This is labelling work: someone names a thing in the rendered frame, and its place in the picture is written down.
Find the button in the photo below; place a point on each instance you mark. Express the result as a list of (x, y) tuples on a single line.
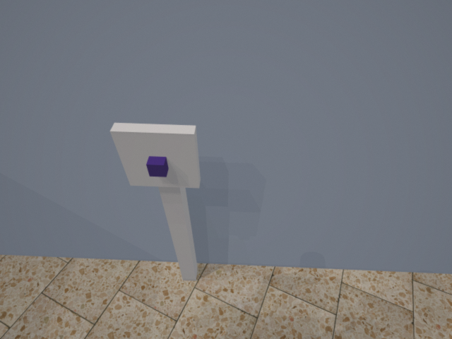
[(157, 166)]

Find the panel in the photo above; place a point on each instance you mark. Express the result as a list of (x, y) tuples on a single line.
[(178, 143)]

